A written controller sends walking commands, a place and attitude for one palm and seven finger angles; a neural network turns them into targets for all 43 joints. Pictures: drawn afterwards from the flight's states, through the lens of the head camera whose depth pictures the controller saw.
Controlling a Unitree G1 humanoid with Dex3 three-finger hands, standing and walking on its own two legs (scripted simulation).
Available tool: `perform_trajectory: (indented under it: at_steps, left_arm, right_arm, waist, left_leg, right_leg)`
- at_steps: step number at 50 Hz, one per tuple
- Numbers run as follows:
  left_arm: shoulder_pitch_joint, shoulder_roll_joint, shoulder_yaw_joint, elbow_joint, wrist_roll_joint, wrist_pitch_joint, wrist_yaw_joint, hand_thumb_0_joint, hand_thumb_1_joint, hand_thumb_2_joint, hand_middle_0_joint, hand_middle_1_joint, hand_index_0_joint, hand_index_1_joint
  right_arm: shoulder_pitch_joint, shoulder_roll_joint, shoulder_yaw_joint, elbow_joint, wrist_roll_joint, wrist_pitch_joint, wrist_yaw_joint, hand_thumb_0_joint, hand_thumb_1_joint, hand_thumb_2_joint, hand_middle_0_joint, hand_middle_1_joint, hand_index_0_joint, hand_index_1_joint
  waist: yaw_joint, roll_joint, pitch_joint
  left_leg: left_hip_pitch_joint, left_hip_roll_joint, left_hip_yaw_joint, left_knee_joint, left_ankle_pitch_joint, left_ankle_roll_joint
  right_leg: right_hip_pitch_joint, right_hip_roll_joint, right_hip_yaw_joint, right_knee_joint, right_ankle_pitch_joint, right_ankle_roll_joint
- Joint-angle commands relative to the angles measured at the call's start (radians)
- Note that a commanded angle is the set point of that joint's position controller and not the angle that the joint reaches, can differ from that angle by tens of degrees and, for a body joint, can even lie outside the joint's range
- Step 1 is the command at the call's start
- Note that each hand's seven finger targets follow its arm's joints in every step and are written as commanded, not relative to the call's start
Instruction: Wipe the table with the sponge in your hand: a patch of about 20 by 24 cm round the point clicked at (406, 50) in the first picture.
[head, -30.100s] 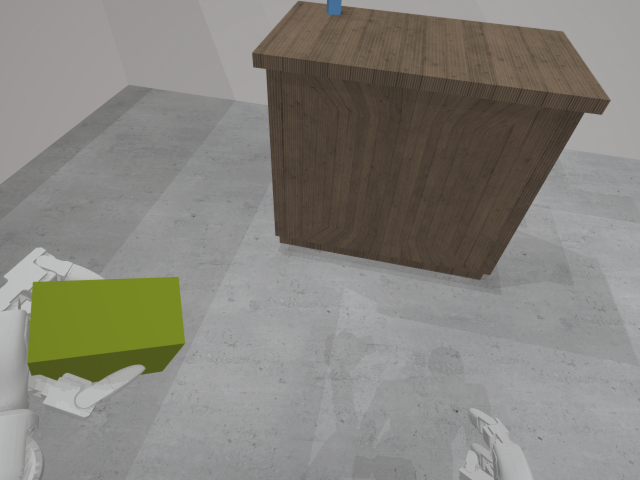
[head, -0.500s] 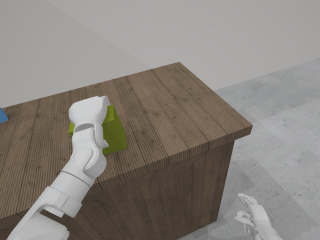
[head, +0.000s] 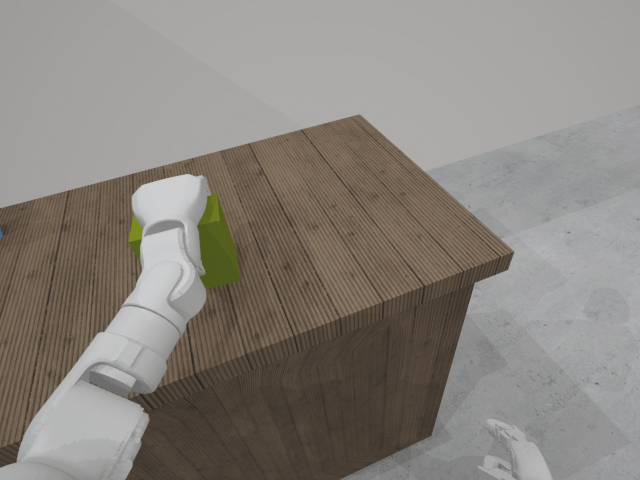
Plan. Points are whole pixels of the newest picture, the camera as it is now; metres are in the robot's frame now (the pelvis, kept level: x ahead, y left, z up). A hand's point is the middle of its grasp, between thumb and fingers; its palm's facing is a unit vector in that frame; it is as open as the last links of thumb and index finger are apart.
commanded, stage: wipe forward along the third lane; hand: left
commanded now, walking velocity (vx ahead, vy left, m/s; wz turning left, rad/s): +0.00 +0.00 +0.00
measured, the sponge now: (193, 257) +0.38 +0.22 +0.10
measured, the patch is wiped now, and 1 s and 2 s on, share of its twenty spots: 0.85 1.00 1.00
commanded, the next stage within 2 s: wipe back along the third lane in 0.64 s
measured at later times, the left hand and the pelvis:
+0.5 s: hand (176, 210) +0.43 +0.25 +0.15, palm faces -0.01 -0.01 -1.00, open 10.6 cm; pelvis +0.00 +0.02 +0.00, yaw +0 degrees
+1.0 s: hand (171, 204) +0.45 +0.27 +0.14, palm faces +0.03 +0.00 -1.00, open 10.6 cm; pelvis +0.02 +0.04 +0.00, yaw -1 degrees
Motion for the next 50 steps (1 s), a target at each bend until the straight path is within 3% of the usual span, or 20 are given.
perform_trajectory:
  at_steps: [1,6,10,11,12,15,19,23,26,27,31,33,35,36,37,40,43,45,47,50]
  left_arm:
    - [-0.332,0.173,0.071,0.026,0.006,0.000,0.002,0.000,0.100,1.300,-1.200,-1.600,-1.200,-1.600]
    - [-0.379,0.209,0.096,0.087,0.017,-0.026,0.006,0.000,0.100,1.300,-1.200,-1.600,-1.200,-1.600]
    - [-0.444,0.178,0.076,0.108,0.022,-0.054,0.007,0.000,0.100,1.300,-1.200,-1.600,-1.200,-1.600]
    - [-0.416,0.220,0.107,0.156,0.032,-0.054,0.014,0.000,0.100,1.300,-1.200,-1.600,-1.200,-1.600]
    - [-0.450,0.186,0.073,0.152,0.034,-0.060,0.015,0.000,0.100,1.300,-1.200,-1.600,-1.200,-1.600]
    - [-0.478,0.172,0.079,0.159,0.026,-0.077,0.022,0.000,0.100,1.300,-1.200,-1.600,-1.200,-1.600]
    - [-0.510,0.224,0.109,0.244,0.037,-0.077,0.041,0.000,0.100,1.300,-1.200,-1.600,-1.200,-1.600]
    - [-0.527,0.220,0.107,0.268,0.045,-0.089,0.049,0.000,0.100,1.300,-1.200,-1.600,-1.200,-1.600]
    - [-0.522,0.250,0.132,0.298,0.046,-0.100,0.048,0.000,0.100,1.300,-1.200,-1.600,-1.200,-1.600]
    - [-0.555,0.247,0.118,0.306,0.056,-0.101,0.048,0.000,0.100,1.300,-1.200,-1.600,-1.200,-1.600]
    - [-0.574,0.230,0.111,0.319,0.057,-0.114,0.048,0.000,0.100,1.300,-1.200,-1.600,-1.200,-1.600]
    - [-0.628,0.214,0.093,0.354,0.061,-0.117,0.052,0.000,0.100,1.300,-1.200,-1.600,-1.200,-1.600]
    - [-0.669,0.283,0.153,0.370,0.056,-0.130,0.057,0.000,0.100,1.300,-1.200,-1.600,-1.200,-1.600]
    - [-0.681,0.281,0.136,0.397,0.064,-0.133,0.061,0.000,0.100,1.300,-1.200,-1.600,-1.200,-1.600]
    - [-0.681,0.229,0.099,0.402,0.064,-0.134,0.060,0.000,0.100,1.300,-1.200,-1.600,-1.200,-1.600]
    - [-0.613,0.180,0.099,0.347,0.053,-0.148,0.059,0.000,0.100,1.300,-1.200,-1.600,-1.200,-1.600]
    - [-0.542,0.115,0.064,0.299,0.036,-0.140,0.071,0.000,0.100,1.300,-1.200,-1.600,-1.200,-1.600]
    - [-0.485,0.127,0.100,0.256,-0.002,-0.124,0.077,0.000,0.100,1.300,-1.200,-1.600,-1.200,-1.600]
    - [-0.472,0.069,0.048,0.224,-0.012,-0.096,0.082,0.000,0.100,1.300,-1.200,-1.600,-1.200,-1.600]
    - [-0.444,0.083,0.063,0.163,-0.024,-0.042,0.081,0.000,0.100,1.300,-1.200,-1.600,-1.200,-1.600]
  right_arm:
    - [-0.173,-0.100,-0.035,-0.155,-0.003,-0.041,-0.013,0.000,-0.900,-0.900,0.200,0.300,0.200,0.300]
    - [-0.145,-0.102,-0.038,-0.154,-0.006,-0.035,-0.016,0.000,-0.900,-0.900,0.200,0.300,0.200,0.300]
    - [-0.126,-0.093,-0.041,-0.160,-0.004,-0.035,-0.013,0.000,-0.900,-0.900,0.200,0.300,0.200,0.300]
    - [-0.113,-0.104,-0.044,-0.149,-0.007,-0.032,-0.015,0.000,-0.900,-0.900,0.200,0.300,0.200,0.300]
    - [-0.109,-0.103,-0.043,-0.150,-0.006,-0.031,-0.013,0.000,-0.900,-0.900,0.200,0.300,0.200,0.300]
    - [-0.105,-0.094,-0.046,-0.156,-0.004,-0.032,-0.011,0.000,-0.900,-0.900,0.200,0.300,0.200,0.300]
    - [-0.072,-0.109,-0.050,-0.126,-0.009,-0.029,-0.012,0.000,-0.900,-0.900,0.200,0.300,0.200,0.300]
    - [-0.052,-0.111,-0.056,-0.121,-0.012,-0.025,-0.009,0.000,-0.900,-0.900,0.200,0.300,0.200,0.300]
    - [-0.038,-0.117,-0.060,-0.120,-0.014,-0.022,-0.008,0.000,-0.900,-0.900,0.200,0.300,0.200,0.300]
    - [-0.032,-0.119,-0.057,-0.113,-0.013,-0.020,-0.007,0.000,-0.900,-0.900,0.200,0.300,0.200,0.300]
    - [-0.015,-0.117,-0.063,-0.115,-0.016,-0.021,-0.005,0.000,-0.900,-0.900,0.200,0.300,0.200,0.300]
    - [0.000,-0.116,-0.062,-0.102,-0.015,-0.022,-0.004,0.000,-0.900,-0.900,0.200,0.300,0.200,0.300]
    - [0.006,-0.120,-0.062,-0.094,-0.020,-0.029,-0.010,0.000,-0.900,-0.900,0.200,0.300,0.200,0.300]
    - [0.020,-0.125,-0.064,-0.088,-0.020,-0.030,-0.011,0.000,-0.900,-0.900,0.200,0.300,0.200,0.300]
    - [0.029,-0.119,-0.066,-0.087,-0.019,-0.032,-0.007,0.000,-0.900,-0.900,0.200,0.300,0.200,0.300]
    - [0.020,-0.108,-0.073,-0.106,-0.023,-0.033,0.003,0.000,-0.900,-0.900,0.200,0.300,0.200,0.300]
    - [0.015,-0.108,-0.079,-0.113,-0.020,-0.029,0.015,0.000,-0.900,-0.900,0.200,0.300,0.200,0.300]
    - [-0.024,-0.106,-0.073,-0.129,-0.018,-0.029,0.017,0.000,-0.900,-0.900,0.200,0.300,0.200,0.300]
    - [-0.035,-0.107,-0.073,-0.129,-0.011,-0.025,0.025,0.000,-0.900,-0.900,0.200,0.300,0.200,0.300]
    - [-0.086,-0.103,-0.065,-0.140,-0.005,-0.017,0.032,0.000,-0.900,-0.900,0.200,0.300,0.200,0.300]
  waist:
    - [-0.020,-0.189,-0.132]
    - [-0.023,-0.189,-0.162]
    - [-0.030,-0.165,-0.186]
    - [-0.027,-0.171,-0.174]
    - [-0.036,-0.156,-0.172]
    - [-0.037,-0.155,-0.181]
    - [-0.045,-0.174,-0.180]
    - [-0.047,-0.146,-0.199]
    - [-0.048,-0.170,-0.203]
    - [-0.059,-0.149,-0.194]
    - [-0.059,-0.129,-0.210]
    - [-0.078,-0.123,-0.182]
    - [-0.071,-0.153,-0.199]
    - [-0.084,-0.149,-0.198]
    - [-0.090,-0.135,-0.204]
    - [-0.059,-0.106,-0.275]
    - [-0.060,-0.130,-0.277]
    - [-0.036,-0.150,-0.264]
    - [-0.048,-0.163,-0.241]
    - [-0.029,-0.136,-0.226]
  left_leg:
    - [0.061,-0.053,0.051,-0.021,0.104,0.056]
    - [0.059,-0.053,0.047,-0.019,0.115,0.059]
    - [0.060,-0.052,0.041,-0.024,0.120,0.058]
    - [0.058,-0.049,0.042,-0.025,0.113,0.058]
    - [0.058,-0.052,0.045,-0.021,0.116,0.058]
    - [0.056,-0.049,0.035,-0.031,0.116,0.057]
    - [0.046,-0.047,0.040,-0.025,0.107,0.058]
    - [0.051,-0.046,0.039,-0.028,0.121,0.058]
    - [0.047,-0.043,0.036,-0.029,0.136,0.061]
    - [0.043,-0.043,0.036,-0.028,0.133,0.058]
    - [0.058,-0.038,0.026,-0.033,0.136,0.059]
    - [0.053,-0.036,0.023,-0.033,0.114,0.059]
    - [0.044,-0.032,0.014,-0.040,0.112,0.060]
    - [0.040,-0.035,0.019,-0.032,0.109,0.061]
    - [0.047,-0.035,0.023,-0.028,0.117,0.059]
    - [0.092,-0.028,0.015,-0.026,0.180,0.058]
    - [0.113,-0.027,0.017,-0.015,0.207,0.061]
    - [0.095,-0.030,0.015,-0.024,0.210,0.062]
    - [0.104,-0.031,0.019,-0.020,0.208,0.063]
    - [0.107,-0.032,0.013,-0.029,0.219,0.061]
  right_leg:
    - [0.011,-0.040,0.051,-0.113,0.277,0.032]
    - [0.022,-0.039,0.047,-0.110,0.287,0.030]
    - [0.013,-0.038,0.038,-0.109,0.284,0.026]
    - [0.011,-0.035,0.039,-0.112,0.266,0.024]
    - [0.001,-0.037,0.036,-0.109,0.273,0.024]
    - [-0.004,-0.034,0.029,-0.114,0.262,0.021]
    - [-0.007,-0.033,0.033,-0.115,0.256,0.024]
    - [-0.007,-0.029,0.025,-0.113,0.261,0.021]
    - [0.005,-0.026,0.024,-0.115,0.282,0.022]
    - [-0.011,-0.027,0.023,-0.110,0.279,0.020]
    - [-0.026,-0.020,0.014,-0.111,0.250,0.015]
    - [-0.064,-0.019,0.011,-0.115,0.213,0.016]
    - [-0.061,-0.018,0.014,-0.119,0.206,0.016]
    - [-0.059,-0.019,0.015,-0.114,0.206,0.020]
    - [-0.067,-0.020,0.012,-0.111,0.217,0.020]
    - [-0.048,-0.014,0.008,-0.105,0.262,0.007]
    - [-0.037,-0.011,0.001,-0.101,0.292,0.010]
    - [-0.012,-0.014,0.005,-0.109,0.318,0.010]
    - [-0.018,-0.011,-0.006,-0.103,0.315,0.015]
    - [-0.016,-0.011,-0.006,-0.103,0.315,0.007]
